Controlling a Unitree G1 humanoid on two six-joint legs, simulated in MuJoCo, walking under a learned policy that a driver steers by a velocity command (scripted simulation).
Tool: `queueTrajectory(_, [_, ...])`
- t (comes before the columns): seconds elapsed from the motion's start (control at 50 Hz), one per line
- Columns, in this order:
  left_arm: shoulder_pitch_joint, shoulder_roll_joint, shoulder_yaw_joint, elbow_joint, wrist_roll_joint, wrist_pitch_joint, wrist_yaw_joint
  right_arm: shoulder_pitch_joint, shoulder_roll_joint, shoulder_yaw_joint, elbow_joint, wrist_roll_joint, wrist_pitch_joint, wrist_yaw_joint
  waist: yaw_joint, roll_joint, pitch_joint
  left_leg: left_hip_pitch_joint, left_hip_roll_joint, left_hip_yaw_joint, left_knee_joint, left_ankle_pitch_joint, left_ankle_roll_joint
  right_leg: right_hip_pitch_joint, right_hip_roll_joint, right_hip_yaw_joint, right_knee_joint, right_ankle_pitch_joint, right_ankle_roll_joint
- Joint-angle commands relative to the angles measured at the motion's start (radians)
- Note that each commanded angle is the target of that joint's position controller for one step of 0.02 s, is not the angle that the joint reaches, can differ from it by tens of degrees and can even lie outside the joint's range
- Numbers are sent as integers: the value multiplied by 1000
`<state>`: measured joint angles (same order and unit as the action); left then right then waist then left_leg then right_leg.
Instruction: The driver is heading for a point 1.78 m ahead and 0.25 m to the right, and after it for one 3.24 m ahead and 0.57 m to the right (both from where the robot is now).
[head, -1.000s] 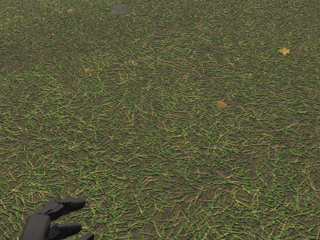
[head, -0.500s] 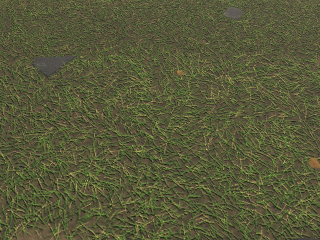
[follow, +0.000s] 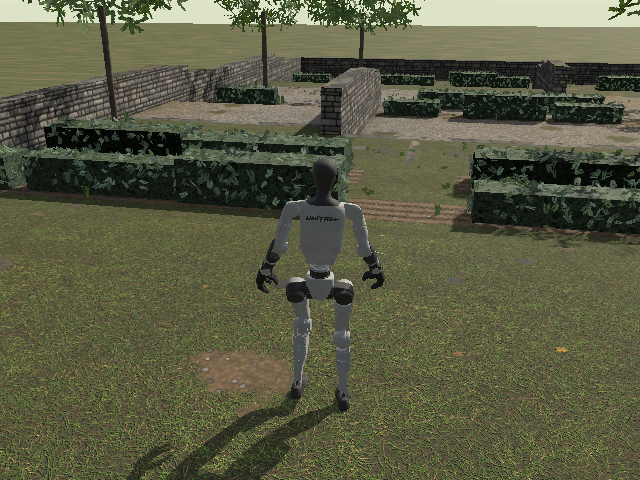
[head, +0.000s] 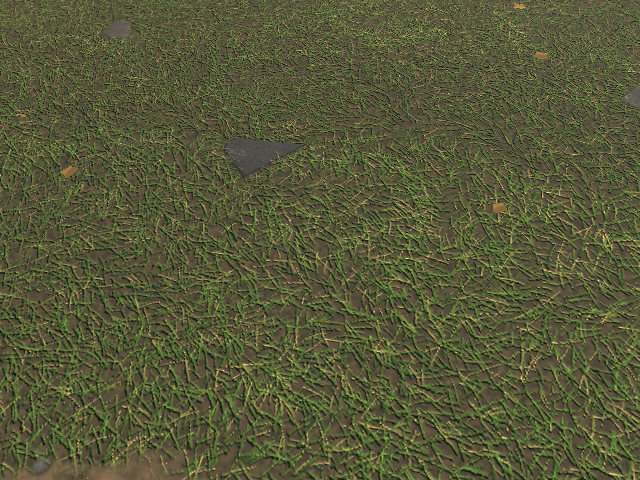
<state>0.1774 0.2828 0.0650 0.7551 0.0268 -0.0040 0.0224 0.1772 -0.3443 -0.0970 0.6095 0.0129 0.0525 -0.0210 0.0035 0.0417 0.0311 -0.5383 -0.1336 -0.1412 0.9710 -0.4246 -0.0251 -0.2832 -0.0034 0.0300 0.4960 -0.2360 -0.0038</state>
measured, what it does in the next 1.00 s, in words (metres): steps on the spot: left foot, then right foot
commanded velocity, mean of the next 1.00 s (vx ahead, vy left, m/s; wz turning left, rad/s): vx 0.00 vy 0.00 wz -0.08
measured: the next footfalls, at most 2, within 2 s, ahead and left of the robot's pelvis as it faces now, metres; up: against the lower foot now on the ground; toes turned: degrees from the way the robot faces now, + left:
left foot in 0.28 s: +0.02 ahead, +0.14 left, +0.00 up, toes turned +6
right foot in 0.60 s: +0.03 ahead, -0.09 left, +0.00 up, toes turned +1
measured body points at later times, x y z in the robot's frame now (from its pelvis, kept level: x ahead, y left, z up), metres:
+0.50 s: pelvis +0.00 +0.03 +0.00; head +0.01 +0.05 +0.45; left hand +0.06 +0.33 -0.13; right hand +0.21 -0.18 -0.09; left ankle -0.02 +0.14 -0.74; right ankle +0.00 -0.11 -0.72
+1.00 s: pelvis -0.03 +0.06 +0.00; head +0.00 +0.07 +0.45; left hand +0.16 +0.33 -0.11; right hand +0.07 -0.25 -0.10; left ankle -0.01 +0.16 -0.74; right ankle -0.03 -0.09 -0.71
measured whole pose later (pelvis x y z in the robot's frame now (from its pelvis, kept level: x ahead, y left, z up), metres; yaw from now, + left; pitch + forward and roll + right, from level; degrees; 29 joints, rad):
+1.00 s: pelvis -0.03 +0.06 +0.00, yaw -10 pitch +1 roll +0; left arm 0.15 0.34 0.08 0.73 -0.02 0.05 0.03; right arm 0.16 -0.28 -0.08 0.74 -0.02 0.01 -0.01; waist 0.02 -0.04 0.05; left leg -0.26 -0.03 -0.01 0.51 -0.26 0.02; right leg -0.41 0.06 0.16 0.78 -0.45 0.02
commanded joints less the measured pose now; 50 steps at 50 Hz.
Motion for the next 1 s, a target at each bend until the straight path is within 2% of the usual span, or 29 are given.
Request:
queueTrajectory(0.02, [-115,114,20,-104,-20,-11,17,75,-92,-38,-28,0,8,-3,-35,-165,-44,-100,66,19,262,24,-52,106,-242,177,-180,256,-173])
queueTrajectory(0.06, [-71,122,23,-97,-13,0,22,15,-67,-26,-57,13,8,1,2,-184,-38,-119,89,72,187,60,-71,158,-224,114,-185,278,-186])
queueTrajectory(0.12, [-10,157,34,-79,-13,11,19,-48,-31,-5,-89,4,1,6,47,-212,-77,-58,122,87,4,21,-83,240,-250,107,-161,349,-214])
queueTrajectory(0.16, [-23,184,43,-79,-21,14,8,-50,-18,7,-95,-2,-1,12,48,-229,-93,53,132,121,-121,-16,-69,211,-263,87,-151,394,-220])
queueTrajectory(0.2, [-21,197,46,-70,-32,14,-3,-37,-34,5,-87,0,0,14,47,-243,-100,131,123,151,-230,-5,-55,199,-275,90,-135,431,-224])
queueTrajectory(0.26, [-35,181,35,-49,-57,13,-9,44,-28,4,-42,-3,-1,19,-5,-216,-96,320,101,183,-580,237,5,149,-251,66,-63,422,-177])
queueTrajectory(0.28, [18,152,24,-23,-56,5,-12,48,-52,2,-42,-6,-1,16,-3,-171,-107,443,131,129,-662,362,36,78,-226,42,-35,335,-112])
queueTrajectory(0.3, [42,89,1,-30,-13,-6,-20,68,-112,-6,-51,-12,1,5,21,14,-177,607,303,-76,-635,642,82,-42,-151,-35,110,83,-19])
queueTrajectory(0.32, [34,46,-15,-51,1,-16,-23,-4,-133,-1,-60,-34,-2,5,51,206,-157,531,443,-195,-596,732,227,-133,-69,-79,133,-232,50])
queueTrajectory(0.34, [-46,108,-2,-55,-4,-11,-14,-16,-64,12,-64,-43,-17,12,-16,140,-143,472,427,-189,-619,615,279,-118,-78,-33,211,-301,77])
queueTrajectory(0.38, [-41,111,4,-31,-22,0,-11,-49,-29,29,-31,-50,-43,13,-1,130,-117,452,372,-123,-636,528,239,-123,-84,-4,253,-288,81])
queueTrajectory(0.42, [8,112,6,1,-22,13,-11,-88,-18,36,-11,-42,-59,11,16,131,-94,402,352,-62,-625,601,213,-71,-91,8,255,-220,95])
queueTrajectory(0.52, [11,126,9,-5,-43,19,-15,-102,-70,15,21,-28,-37,-5,4,98,-70,396,368,-20,-580,604,232,-51,-52,-49,205,-153,78])
queueTrajectory(0.58, [30,122,10,-14,-39,24,-19,-103,-86,2,36,-11,-21,-18,13,82,-54,387,384,-12,-554,533,218,-30,-40,-72,115,-53,37])
queueTrajectory(0.6, [29,131,11,-22,-33,25,-20,-93,-82,-1,45,-6,-19,-21,14,56,-45,376,360,11,-529,452,184,-14,-45,-51,53,59,10])
queueTrajectory(0.62, [25,174,22,-34,-28,24,-17,-76,-66,-2,45,-12,-22,-24,-4,-36,-44,341,298,72,-454,331,128,14,-88,26,18,301,-31])
queueTrajectory(0.64, [32,229,39,-28,-33,22,-12,-82,-33,2,28,-28,-25,-28,-28,-206,-48,281,172,199,-334,221,54,24,-165,178,-47,359,-116])
queueTrajectory(0.66, [56,243,45,-38,-28,18,-10,-156,-14,7,15,-32,-25,-34,29,-276,-26,171,80,220,-200,94,3,60,-258,357,-139,354,-226])
queueTrajectory(0.68, [99,228,40,-30,-8,6,-5,-210,-2,8,-6,-23,-28,-35,68,-309,-39,48,57,143,-25,-179,-1,132,-332,471,-200,374,-306])
queueTrajectory(0.7, [98,229,40,-32,-2,-12,-3,-201,-8,2,-3,-11,-28,-31,64,-254,-58,-1,78,75,126,-250,0,165,-340,469,-196,390,-322])
queueTrajectory(0.74, [12,222,44,-53,-34,-22,3,-143,-23,-6,20,-7,-30,-24,10,-142,-67,-32,127,45,95,-144,-4,193,-277,355,-150,388,-243])
queueTrajectory(0.76, [-12,205,42,-59,-45,-13,9,-144,-21,-5,26,-11,-35,-24,9,-137,-73,-5,132,61,5,-97,-13,192,-242,320,-145,365,-209])
queueTrajectory(0.82, [-10,208,50,-66,-45,25,21,-132,16,8,37,-3,-49,-9,24,-184,-107,122,98,94,-184,-16,-39,161,-190,292,-126,333,-193])
queueTrajectory(0.88, [-31,216,56,-82,-50,43,16,-69,-16,-1,58,8,-55,8,17,-221,-115,243,74,111,-372,75,-36,104,-181,340,-120,270,-186])
queueTrajectory(0.92, [-59,196,49,-92,-63,49,16,11,-31,-12,87,2,-59,13,-26,-207,-109,381,74,129,-591,231,-9,25,-133,349,-82,137,-132])
queueTrajectory(0.94, [-30,156,39,-90,-55,49,17,48,-84,-27,93,-8,-58,7,-18,-109,-118,487,198,20,-645,245,35,-83,-73,298,28,-37,-74])
queueTrajectory(0.96, [18,88,23,-102,-40,42,12,32,-183,-46,77,-29,-47,-4,26,188,-104,526,442,-260,-689,339,165,-277,93,120,271,-329,1])
queueTrajectory(0.98, [2,167,48,-113,-37,30,15,7,-166,-36,56,-69,-58,5,4,195,-81,398,551,-393,-733,311,288,-314,59,130,496,-410,32])
queueTrajectory(1.0, [9,225,70,-93,-47,31,15,-59,-108,-17,38,-67,-71,4,30,103,-42,348,506,-311,-740,261,284,-299,29,152,611,-339,35])
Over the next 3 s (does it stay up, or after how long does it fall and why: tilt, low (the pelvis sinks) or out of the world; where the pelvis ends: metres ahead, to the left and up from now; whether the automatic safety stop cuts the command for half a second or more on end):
stays up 0.69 0.03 -0.01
